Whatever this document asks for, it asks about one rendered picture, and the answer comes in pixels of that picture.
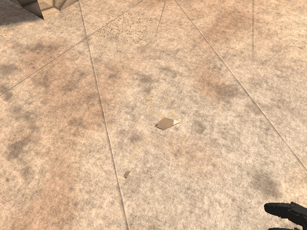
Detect robot right hand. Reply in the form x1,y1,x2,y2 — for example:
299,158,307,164
264,202,307,230

